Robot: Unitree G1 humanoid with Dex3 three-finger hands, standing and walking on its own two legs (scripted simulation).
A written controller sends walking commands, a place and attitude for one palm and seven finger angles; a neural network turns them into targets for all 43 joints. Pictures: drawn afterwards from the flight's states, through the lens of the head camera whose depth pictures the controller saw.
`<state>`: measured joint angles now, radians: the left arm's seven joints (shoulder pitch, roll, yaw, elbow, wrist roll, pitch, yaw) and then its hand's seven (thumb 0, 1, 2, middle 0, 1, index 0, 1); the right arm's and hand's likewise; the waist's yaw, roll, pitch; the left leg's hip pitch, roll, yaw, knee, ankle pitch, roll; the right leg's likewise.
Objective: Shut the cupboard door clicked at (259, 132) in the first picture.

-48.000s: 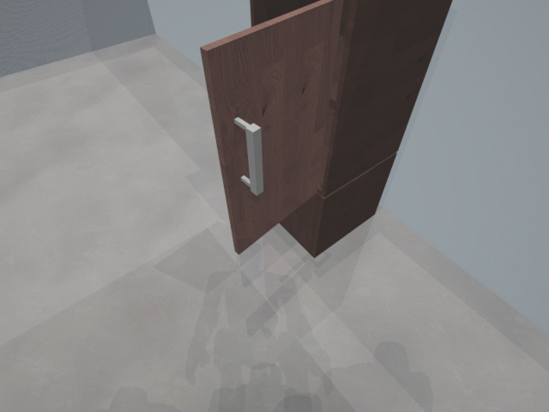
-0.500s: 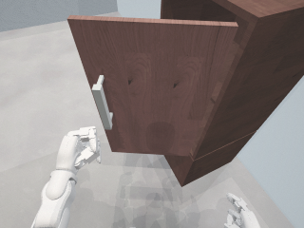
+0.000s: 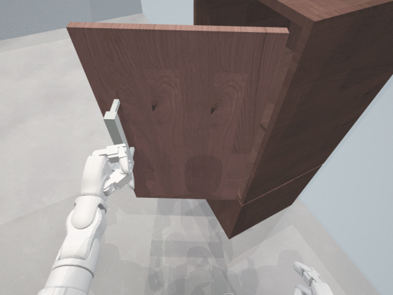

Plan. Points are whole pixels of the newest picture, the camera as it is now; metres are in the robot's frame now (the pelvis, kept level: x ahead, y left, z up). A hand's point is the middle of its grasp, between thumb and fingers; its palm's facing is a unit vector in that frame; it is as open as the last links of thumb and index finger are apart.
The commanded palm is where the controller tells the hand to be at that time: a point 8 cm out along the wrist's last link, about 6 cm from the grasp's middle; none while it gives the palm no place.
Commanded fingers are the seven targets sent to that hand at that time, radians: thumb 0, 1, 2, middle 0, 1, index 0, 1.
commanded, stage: bring the fist close to the handle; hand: left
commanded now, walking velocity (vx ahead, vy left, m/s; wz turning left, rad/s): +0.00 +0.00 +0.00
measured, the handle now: (123, 137) +0.44 +0.17 +0.06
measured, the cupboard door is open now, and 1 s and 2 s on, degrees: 61 50 37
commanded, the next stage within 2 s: push the door shut along its arc in 0.26 s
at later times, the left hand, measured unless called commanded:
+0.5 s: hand (127, 170) +0.35 +0.15 +0.06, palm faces -0.03 -1.00 -0.04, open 3.1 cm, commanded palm +0.34 +0.20 +0.07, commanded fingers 0.00 0.90 0.90 -1.30 -1.50 -1.30 -1.50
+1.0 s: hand (132, 145) +0.42 +0.15 +0.06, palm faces -0.15 -0.99 -0.04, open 3.1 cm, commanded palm +0.41 +0.18 +0.07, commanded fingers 0.00 0.90 0.90 -1.30 -1.50 -1.30 -1.50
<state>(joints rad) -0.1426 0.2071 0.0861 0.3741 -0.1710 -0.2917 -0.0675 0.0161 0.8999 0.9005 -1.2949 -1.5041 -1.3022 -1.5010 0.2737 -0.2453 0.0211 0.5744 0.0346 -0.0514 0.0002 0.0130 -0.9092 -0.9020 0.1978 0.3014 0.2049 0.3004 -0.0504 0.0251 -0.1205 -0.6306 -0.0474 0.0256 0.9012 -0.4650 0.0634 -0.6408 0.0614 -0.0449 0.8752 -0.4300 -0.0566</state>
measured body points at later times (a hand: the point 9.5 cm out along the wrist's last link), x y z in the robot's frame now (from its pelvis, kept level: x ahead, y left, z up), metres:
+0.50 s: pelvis +0.00 +0.00 +0.00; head +0.04 +0.00 +0.45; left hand +0.35 +0.20 +0.06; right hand +0.13 -0.25 -0.10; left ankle -0.01 +0.08 -0.69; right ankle +0.00 -0.08 -0.69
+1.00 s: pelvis -0.02 +0.02 -0.01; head +0.06 +0.03 +0.44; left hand +0.42 +0.20 +0.06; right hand +0.05 -0.25 -0.12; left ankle -0.01 +0.08 -0.69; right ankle +0.00 -0.08 -0.69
